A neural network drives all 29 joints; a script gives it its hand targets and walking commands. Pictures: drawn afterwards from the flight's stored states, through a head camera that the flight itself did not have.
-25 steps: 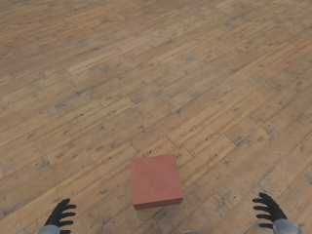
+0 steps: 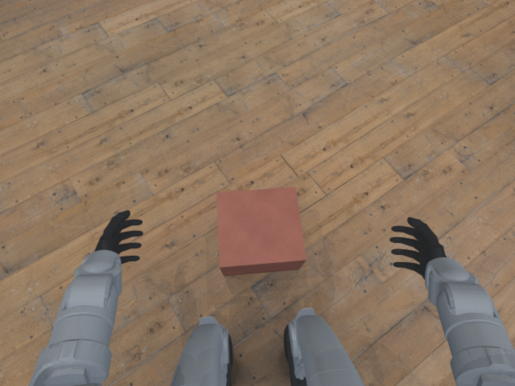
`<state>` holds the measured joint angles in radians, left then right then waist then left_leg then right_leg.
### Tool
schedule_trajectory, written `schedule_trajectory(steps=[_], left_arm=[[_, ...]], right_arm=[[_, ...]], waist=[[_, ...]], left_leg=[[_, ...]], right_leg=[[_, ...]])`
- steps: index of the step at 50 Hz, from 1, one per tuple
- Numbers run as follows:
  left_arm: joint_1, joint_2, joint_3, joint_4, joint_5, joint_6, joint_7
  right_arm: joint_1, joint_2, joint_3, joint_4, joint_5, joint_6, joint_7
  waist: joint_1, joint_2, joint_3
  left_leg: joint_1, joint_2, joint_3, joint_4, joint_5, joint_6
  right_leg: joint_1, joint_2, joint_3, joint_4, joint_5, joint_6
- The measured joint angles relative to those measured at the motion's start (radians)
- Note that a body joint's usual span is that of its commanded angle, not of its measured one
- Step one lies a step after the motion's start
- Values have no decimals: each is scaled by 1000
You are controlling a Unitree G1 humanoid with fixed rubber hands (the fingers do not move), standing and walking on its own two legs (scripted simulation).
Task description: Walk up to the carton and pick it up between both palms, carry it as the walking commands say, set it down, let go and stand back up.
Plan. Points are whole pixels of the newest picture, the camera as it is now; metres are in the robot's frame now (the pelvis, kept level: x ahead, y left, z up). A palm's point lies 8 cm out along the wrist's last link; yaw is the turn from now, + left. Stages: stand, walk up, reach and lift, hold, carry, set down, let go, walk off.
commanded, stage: reach and lift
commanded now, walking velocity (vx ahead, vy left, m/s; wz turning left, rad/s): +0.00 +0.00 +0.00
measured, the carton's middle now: (259, 232) +0.52 -0.04 -0.62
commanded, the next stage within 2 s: none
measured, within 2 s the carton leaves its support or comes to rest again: neither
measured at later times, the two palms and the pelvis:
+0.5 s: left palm (127, 200) +0.45 +0.23 -0.13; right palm (381, 185) +0.45 -0.26 -0.12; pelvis +0.01 -0.01 -0.04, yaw +1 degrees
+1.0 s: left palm (144, 188) +0.51 +0.22 -0.18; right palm (358, 170) +0.51 -0.24 -0.18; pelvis -0.02 -0.01 -0.06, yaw +0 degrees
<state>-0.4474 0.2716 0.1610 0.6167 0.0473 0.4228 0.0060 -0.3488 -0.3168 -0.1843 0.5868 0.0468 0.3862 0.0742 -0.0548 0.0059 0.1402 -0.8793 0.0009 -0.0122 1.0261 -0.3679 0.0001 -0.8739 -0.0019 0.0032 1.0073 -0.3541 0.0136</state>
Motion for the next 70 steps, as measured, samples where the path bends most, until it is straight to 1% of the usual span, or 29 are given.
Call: schedule_trajectory(steps=[6,12,13,15,17,20,22,25,29,32,38,41,45,47,50,53,54,59,62,64,66,69,70], left_arm=[[-113,24,41,66,-31,-15,-4],[-241,73,56,121,-68,-49,-23],[-258,75,56,124,-69,-57,-23],[-288,72,63,128,-68,-76,-22],[-311,70,73,125,-80,-99,-22],[-344,79,75,140,-105,-127,-27],[-361,80,74,140,-122,-148,-33],[-395,77,88,155,-122,-173,-35],[-436,71,112,173,-119,-203,-29],[-455,58,120,160,-127,-218,-31],[-529,55,129,147,-131,-233,-29],[-586,58,142,129,-121,-236,-30],[-657,68,151,112,-113,-218,-31],[-684,75,157,105,-112,-209,-30],[-723,95,162,53,-121,-188,-18],[-761,107,151,39,-136,-170,-1],[-774,111,147,30,-151,-164,5],[-798,131,121,4,-214,-128,45],[-860,149,103,64,-220,-113,57],[-887,165,89,77,-240,-99,64],[-914,185,66,96,-258,-92,70],[-959,196,47,160,-255,-86,74],[-960,200,44,155,-261,-82,78]], right_arm=[[-143,-9,4,47,3,3,-16],[-297,-8,-1,82,15,-12,-40],[-316,-9,-7,91,21,-20,-42],[-345,-12,-12,113,41,-36,-41],[-368,-15,-14,127,45,-53,-41],[-411,-12,-23,152,34,-80,-44],[-433,-13,-28,147,41,-100,-46],[-469,-17,-38,142,53,-130,-47],[-531,-26,-51,178,53,-162,-29],[-571,-32,-71,187,44,-175,-22],[-657,-35,-108,201,19,-205,-17],[-693,-36,-122,178,5,-205,-13],[-744,-58,-128,144,-3,-179,-14],[-772,-75,-122,132,8,-164,-16],[-832,-101,-111,74,29,-142,-26],[-899,-132,-97,91,46,-133,-35],[-919,-141,-92,94,55,-129,-41],[-950,-136,-48,87,110,-95,-83],[-1002,-143,-24,143,127,-79,-103],[-1024,-143,-6,142,132,-69,-120],[-1054,-143,7,166,139,-64,-131],[-1088,-159,12,223,148,-57,-141],[-1084,-162,16,211,156,-53,-146]], waist=[[10,-2,-12],[3,-9,-16],[3,-8,-21],[14,-10,-40],[23,-11,-62],[20,-8,-88],[19,-5,-105],[23,-9,-142],[34,-18,-182],[44,-13,-191],[53,5,-192],[54,4,-149],[53,-1,-30],[57,-6,40],[62,-9,205],[67,-5,330],[69,-4,371],[62,-13,386],[61,-15,383],[57,-16,384],[50,-14,384],[53,-6,383],[53,-5,384]], left_leg=[[-106,-1,8,28,11,-4],[-230,-4,-6,54,23,-13],[-251,-5,-9,56,26,-13],[-296,-3,-11,58,29,-15],[-341,-3,-13,68,26,-17],[-398,-8,-19,80,21,-19],[-437,-11,-24,83,21,-19],[-496,-11,-22,89,18,-19],[-560,-10,-15,92,14,-18],[-596,-13,-14,85,20,-18],[-666,-16,-25,78,38,-19],[-679,-15,-24,93,39,-20],[-653,-17,-17,124,37,-19],[-635,-14,-12,151,28,-18],[-573,-12,-5,199,9,-18],[-548,-16,-6,261,-11,-20],[-543,-17,-6,286,-19,-21],[-658,-23,-15,451,-66,-29],[-733,-29,-22,551,-87,-39],[-781,-33,-23,610,-100,-38],[-826,-38,-27,664,-106,-39],[-890,-39,-29,737,-116,-41],[-908,-39,-28,759,-120,-41]], right_leg=[[-116,1,11,42,7,-1],[-237,2,1,69,16,-8],[-257,1,-2,70,17,-10],[-303,4,-2,72,21,-11],[-347,6,-3,82,19,-12],[-403,2,-7,95,10,-13],[-439,1,-11,97,9,-14],[-500,3,-7,105,6,-13],[-570,6,4,112,4,-12],[-606,5,7,105,9,-10],[-671,9,6,90,30,-6],[-685,13,11,104,34,-5],[-664,14,19,141,30,-3],[-649,18,25,169,24,-2],[-591,23,33,219,8,-1],[-567,22,33,284,-14,-2],[-562,22,32,310,-23,-2],[-676,24,26,474,-71,-4],[-750,27,22,573,-94,-9],[-798,27,22,633,-106,-5],[-841,27,19,686,-114,-4],[-903,32,18,755,-121,-1],[-922,33,19,776,-123,1]])
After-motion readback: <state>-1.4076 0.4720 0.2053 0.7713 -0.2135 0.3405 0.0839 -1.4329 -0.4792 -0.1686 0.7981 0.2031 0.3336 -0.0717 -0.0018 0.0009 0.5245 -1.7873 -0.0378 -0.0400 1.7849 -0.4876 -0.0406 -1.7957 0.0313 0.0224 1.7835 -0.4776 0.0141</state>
